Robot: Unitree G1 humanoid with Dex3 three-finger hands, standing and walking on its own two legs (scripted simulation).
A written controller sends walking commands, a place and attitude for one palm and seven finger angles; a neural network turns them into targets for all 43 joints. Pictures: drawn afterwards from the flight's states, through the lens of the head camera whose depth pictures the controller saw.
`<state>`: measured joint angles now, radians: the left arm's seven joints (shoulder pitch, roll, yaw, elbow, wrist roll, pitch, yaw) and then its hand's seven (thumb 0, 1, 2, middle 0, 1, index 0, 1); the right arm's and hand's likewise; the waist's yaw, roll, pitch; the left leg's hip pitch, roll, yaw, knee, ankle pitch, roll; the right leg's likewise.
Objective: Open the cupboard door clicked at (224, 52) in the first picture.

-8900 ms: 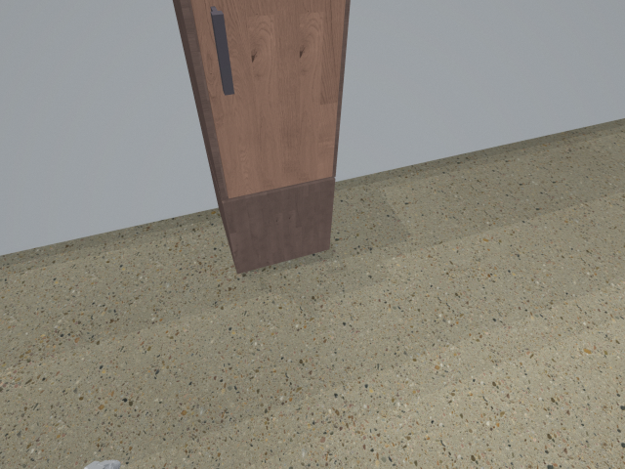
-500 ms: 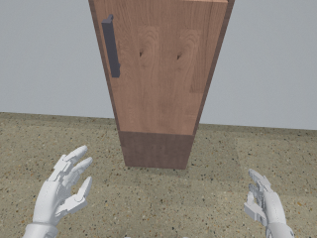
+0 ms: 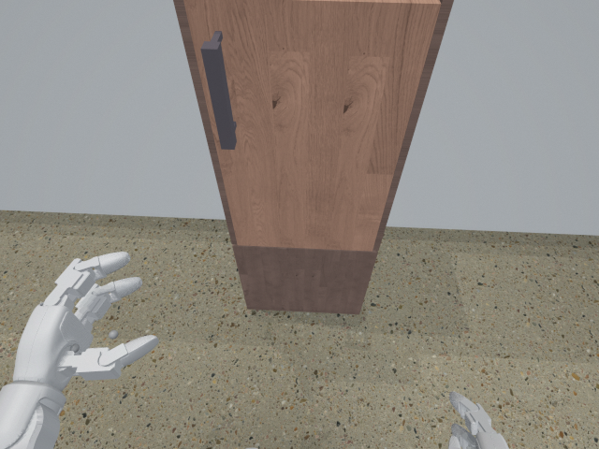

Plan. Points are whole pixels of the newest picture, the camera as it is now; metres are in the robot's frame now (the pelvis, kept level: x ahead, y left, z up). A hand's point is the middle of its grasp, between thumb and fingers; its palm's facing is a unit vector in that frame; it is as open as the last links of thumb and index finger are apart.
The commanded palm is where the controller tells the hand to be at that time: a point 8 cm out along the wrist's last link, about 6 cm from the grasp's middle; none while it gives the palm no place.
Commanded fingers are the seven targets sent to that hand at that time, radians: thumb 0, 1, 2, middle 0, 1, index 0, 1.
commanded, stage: raise the hand with hooked fingers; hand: left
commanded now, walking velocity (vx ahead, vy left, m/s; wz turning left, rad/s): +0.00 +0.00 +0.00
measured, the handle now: (223, 93) +0.61 +0.16 +0.15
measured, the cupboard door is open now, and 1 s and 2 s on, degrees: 0 0 0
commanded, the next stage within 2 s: move the hooked fingers beside the handle in 1.24 s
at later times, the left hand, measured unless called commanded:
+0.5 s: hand (48, 273) +0.27 +0.29 +0.14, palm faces +0.06 -1.00 -0.06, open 13.8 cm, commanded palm +0.24 +0.33 +0.15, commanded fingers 0.00 -0.50 0.30 -0.30 -1.20 -0.30 -1.20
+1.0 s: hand (46, 231) +0.30 +0.29 +0.17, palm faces +0.03 -1.00 -0.05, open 14.0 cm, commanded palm +0.27 +0.33 +0.17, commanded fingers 0.00 -0.50 0.30 -0.30 -1.20 -0.30 -1.20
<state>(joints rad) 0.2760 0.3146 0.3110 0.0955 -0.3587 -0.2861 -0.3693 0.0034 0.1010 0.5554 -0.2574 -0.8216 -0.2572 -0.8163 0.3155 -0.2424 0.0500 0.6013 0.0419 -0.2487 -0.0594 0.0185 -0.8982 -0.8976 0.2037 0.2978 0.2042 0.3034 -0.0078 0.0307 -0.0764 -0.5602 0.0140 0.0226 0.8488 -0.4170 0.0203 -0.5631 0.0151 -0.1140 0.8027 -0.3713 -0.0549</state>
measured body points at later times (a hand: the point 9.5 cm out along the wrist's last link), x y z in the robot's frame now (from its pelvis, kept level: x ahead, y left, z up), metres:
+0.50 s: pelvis +0.01 +0.03 +0.02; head +0.01 +0.03 +0.47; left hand +0.26 +0.34 +0.14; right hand +0.20 -0.19 -0.03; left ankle +0.01 +0.10 -0.70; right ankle +0.02 -0.09 -0.70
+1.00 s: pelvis +0.01 +0.01 +0.03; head +0.01 +0.01 +0.48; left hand +0.30 +0.34 +0.18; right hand +0.18 -0.23 -0.04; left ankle +0.01 +0.10 -0.70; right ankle +0.02 -0.09 -0.70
